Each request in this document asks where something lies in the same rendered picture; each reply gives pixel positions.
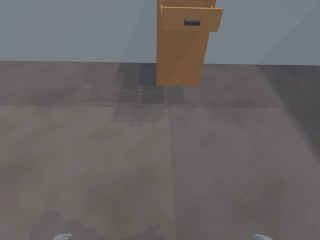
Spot handle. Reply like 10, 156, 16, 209
184, 19, 201, 26

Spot cabinet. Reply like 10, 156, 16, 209
156, 0, 217, 87

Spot drawer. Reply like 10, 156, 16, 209
160, 1, 223, 32

